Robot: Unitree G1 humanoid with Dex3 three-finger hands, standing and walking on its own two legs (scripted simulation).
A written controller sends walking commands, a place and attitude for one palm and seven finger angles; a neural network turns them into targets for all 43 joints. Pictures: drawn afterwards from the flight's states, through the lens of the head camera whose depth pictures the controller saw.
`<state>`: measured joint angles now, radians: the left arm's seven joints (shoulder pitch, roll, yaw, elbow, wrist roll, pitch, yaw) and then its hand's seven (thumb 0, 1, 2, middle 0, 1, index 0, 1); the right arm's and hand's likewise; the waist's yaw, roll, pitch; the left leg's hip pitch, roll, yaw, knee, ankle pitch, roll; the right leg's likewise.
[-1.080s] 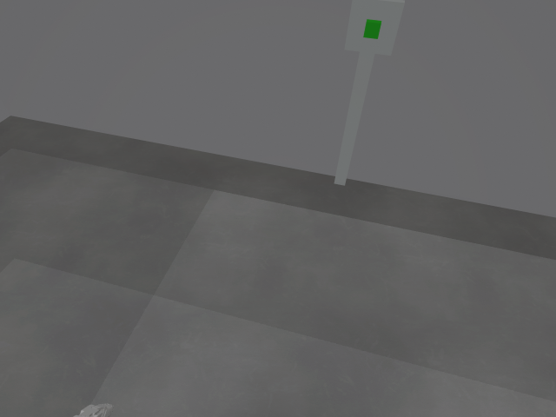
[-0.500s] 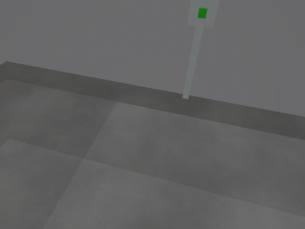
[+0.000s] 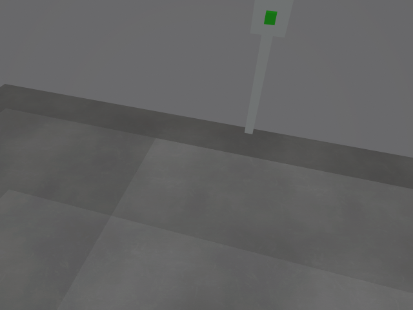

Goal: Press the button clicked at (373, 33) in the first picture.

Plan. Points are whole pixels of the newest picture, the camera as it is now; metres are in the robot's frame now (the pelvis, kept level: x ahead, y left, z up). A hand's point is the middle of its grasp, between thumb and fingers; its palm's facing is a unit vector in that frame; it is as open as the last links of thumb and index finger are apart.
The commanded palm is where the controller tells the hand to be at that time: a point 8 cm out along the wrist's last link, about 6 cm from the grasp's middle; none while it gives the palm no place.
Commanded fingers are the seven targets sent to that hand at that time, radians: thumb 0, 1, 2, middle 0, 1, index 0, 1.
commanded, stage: look at it before walking up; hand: left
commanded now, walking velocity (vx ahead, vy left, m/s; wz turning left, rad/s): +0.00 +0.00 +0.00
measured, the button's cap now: (270, 17) +1.39 -0.24 +0.03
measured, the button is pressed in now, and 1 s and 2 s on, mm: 0 0 0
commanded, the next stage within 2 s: walk to a spot facing it in 0.36 s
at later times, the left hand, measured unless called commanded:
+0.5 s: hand out of the picture +0.07 +0.25 -0.16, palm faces -0.03 -0.94 -0.33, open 7.4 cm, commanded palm none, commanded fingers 0.00 0.90 0.90 -0.20 -0.30 -0.20 -0.30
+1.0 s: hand out of the picture +0.14 +0.14 -0.18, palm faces -0.15 -0.97 -0.21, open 7.4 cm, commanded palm none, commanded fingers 0.00 0.90 0.90 -0.20 -0.30 -0.20 -0.30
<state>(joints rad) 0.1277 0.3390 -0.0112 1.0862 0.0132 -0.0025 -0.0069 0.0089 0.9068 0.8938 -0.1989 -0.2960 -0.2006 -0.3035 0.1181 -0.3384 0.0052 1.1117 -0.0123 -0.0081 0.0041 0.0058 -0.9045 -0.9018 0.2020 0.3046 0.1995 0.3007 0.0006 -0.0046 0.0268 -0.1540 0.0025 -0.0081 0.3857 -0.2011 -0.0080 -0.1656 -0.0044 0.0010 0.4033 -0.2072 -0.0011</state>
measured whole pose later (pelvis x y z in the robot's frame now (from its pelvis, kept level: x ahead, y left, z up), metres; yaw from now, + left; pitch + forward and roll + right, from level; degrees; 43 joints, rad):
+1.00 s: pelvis +0.10 -0.05 -0.01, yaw -13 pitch -2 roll +0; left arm 0.34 0.19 0.04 1.00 0.02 -0.04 -0.01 0.01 0.91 0.89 -0.20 -0.30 -0.20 -0.30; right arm 0.27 -0.23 -0.04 1.09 -0.03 0.01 0.01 0.01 -0.91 -0.90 0.20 0.30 0.20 0.30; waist 0.03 0.02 0.05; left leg -0.44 0.11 0.07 1.15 -0.37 -0.03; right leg -0.23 0.04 -0.07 0.57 -0.31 -0.06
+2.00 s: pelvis +0.49 -0.13 -0.03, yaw -43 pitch +0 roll +0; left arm 0.11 0.17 0.06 0.94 0.03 -0.03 -0.04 0.01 0.91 0.89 -0.19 -0.30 -0.20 -0.30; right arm 0.50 -0.09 -0.02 1.12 -0.01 -0.02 -0.01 0.01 -0.91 -0.90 0.20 0.30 0.20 0.30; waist -0.02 -0.02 0.08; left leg -0.10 0.16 0.34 1.01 -0.52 -0.05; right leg -0.42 0.03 -0.19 0.67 -0.25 -0.14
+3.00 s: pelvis +0.64 -0.21 -0.01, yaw -31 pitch +3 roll -2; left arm 0.14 0.22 0.07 0.91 0.01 0.05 0.02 0.01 0.91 0.89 -0.19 -0.30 -0.20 -0.30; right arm 0.27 -0.22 -0.08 0.95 -0.03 0.05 0.00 0.00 -0.91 -0.90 0.20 0.30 0.20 0.30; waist -0.06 0.03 0.02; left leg -0.38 -0.11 -0.13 0.41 -0.06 0.07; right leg -0.34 0.01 0.02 0.76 -0.44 0.05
